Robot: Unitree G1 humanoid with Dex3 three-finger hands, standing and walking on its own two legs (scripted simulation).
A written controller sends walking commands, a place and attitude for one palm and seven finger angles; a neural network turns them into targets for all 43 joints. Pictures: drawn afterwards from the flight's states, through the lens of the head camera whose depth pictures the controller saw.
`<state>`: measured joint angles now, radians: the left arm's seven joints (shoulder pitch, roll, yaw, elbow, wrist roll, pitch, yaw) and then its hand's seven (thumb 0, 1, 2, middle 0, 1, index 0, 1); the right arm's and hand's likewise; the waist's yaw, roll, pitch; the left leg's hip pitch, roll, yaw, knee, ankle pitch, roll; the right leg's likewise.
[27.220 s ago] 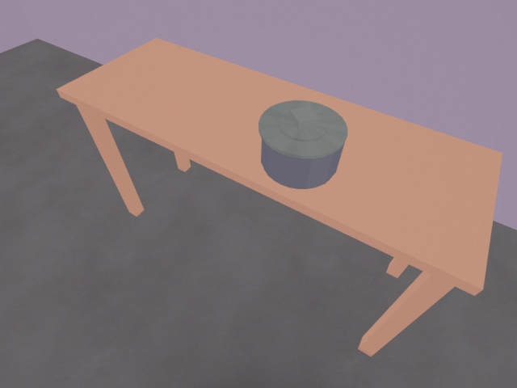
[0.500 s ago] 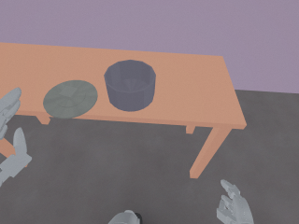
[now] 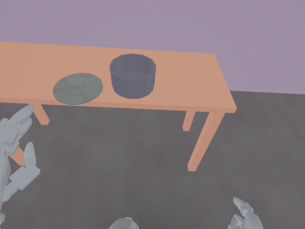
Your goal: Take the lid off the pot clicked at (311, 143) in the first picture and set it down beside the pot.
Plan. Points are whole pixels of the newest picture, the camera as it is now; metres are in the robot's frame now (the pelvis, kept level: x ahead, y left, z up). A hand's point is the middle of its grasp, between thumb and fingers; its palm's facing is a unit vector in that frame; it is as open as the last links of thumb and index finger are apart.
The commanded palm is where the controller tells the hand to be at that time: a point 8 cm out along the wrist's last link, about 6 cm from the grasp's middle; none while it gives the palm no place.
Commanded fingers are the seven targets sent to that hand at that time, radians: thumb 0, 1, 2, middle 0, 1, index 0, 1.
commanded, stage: stop stepping back and stand still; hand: left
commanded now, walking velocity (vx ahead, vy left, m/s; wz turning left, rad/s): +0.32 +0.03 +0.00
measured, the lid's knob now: (77, 82) +0.66 +0.37 -0.04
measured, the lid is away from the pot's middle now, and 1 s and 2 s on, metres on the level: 0.24 0.24 0.24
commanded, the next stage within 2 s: let the arm hang, fingers relaxed in 1.00 s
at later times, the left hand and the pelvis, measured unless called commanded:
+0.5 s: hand out of the picture +0.10 +0.26 +0.17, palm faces +0.42 -0.82 -0.38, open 7.4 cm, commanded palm +0.04 +0.30 +0.19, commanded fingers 0.00 0.90 0.90 -0.20 -0.30 -0.20 -0.30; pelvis -0.07 +0.02 +0.01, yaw +4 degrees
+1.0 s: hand out of the picture -0.05 +0.21 -0.18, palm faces +0.18 -0.97 -0.17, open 7.1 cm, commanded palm none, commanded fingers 0.00 0.90 0.90 -0.20 -0.30 -0.20 -0.30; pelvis -0.07 +0.02 -0.01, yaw +9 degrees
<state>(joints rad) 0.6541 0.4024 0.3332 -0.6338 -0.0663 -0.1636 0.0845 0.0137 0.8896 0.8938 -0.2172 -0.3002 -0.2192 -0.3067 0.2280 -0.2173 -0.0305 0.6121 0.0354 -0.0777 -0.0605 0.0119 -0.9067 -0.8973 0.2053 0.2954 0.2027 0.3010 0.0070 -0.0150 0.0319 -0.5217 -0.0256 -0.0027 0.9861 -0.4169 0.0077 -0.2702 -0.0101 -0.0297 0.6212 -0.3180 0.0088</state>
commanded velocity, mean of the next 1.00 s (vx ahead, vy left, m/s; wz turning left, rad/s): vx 0.08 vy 0.00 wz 0.00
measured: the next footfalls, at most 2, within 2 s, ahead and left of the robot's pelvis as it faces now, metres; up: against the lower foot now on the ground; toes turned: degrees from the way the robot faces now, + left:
left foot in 0.06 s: +0.07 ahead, +0.13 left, +0.00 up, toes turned +0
right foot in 0.24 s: -0.01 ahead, -0.07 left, +0.00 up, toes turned +8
